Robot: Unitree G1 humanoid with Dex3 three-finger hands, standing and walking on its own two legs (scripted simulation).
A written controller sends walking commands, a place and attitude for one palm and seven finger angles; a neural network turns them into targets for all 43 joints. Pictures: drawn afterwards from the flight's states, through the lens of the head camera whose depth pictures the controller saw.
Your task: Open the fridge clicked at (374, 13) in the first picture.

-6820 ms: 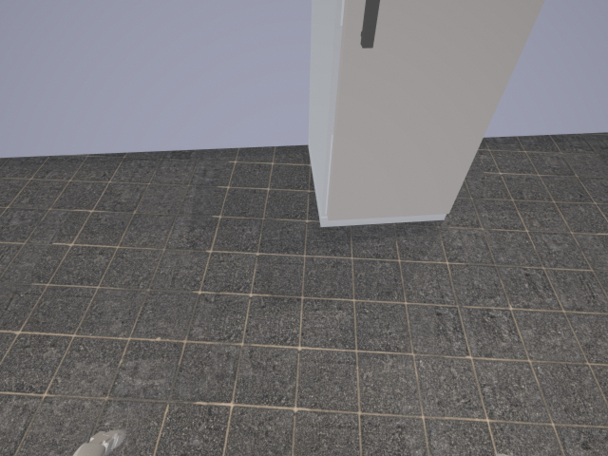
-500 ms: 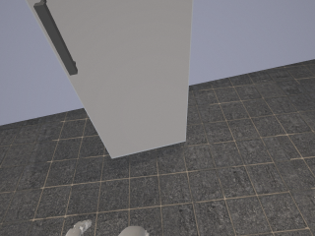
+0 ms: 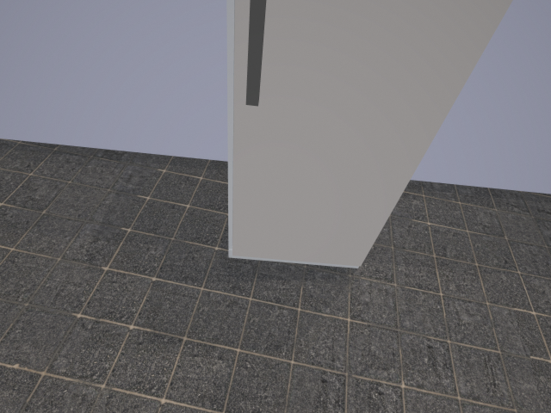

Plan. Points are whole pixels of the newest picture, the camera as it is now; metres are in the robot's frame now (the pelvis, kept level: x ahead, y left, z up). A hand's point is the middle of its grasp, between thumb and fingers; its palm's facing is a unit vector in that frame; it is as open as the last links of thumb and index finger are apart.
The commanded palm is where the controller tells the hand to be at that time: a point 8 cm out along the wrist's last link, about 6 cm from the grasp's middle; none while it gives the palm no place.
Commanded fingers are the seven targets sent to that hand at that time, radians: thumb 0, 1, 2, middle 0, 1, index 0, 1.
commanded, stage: take the last steps up to it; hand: left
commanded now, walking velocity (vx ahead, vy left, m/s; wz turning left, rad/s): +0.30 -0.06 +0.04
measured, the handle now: (256, 44) +0.75 +0.13 +0.18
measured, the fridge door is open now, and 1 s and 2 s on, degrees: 0 0 0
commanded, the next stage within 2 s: come to a stop and stand still in 0.84 s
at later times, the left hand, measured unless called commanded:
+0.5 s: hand (217, 369) +0.22 +0.11 -0.16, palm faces -0.05 -0.98 -0.19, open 7.4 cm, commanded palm none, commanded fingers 0.00 0.90 0.90 -0.20 -0.30 -0.20 -0.30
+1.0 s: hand (250, 411) +0.16 +0.05 -0.18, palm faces +0.19 -0.97 -0.16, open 7.3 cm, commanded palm none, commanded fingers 0.00 0.90 0.90 -0.20 -0.30 -0.20 -0.30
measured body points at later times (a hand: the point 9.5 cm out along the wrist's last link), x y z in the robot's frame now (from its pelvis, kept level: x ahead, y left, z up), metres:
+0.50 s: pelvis +0.10 -0.06 -0.01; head +0.12 -0.08 +0.44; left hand +0.22 +0.16 -0.15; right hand -0.05 -0.25 -0.16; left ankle -0.01 +0.07 -0.75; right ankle +0.19 -0.18 -0.73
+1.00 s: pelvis +0.25 -0.10 -0.01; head +0.26 -0.10 +0.44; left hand +0.15 +0.10 -0.16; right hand +0.38 -0.31 -0.15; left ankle +0.31 +0.03 -0.73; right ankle +0.20 -0.19 -0.75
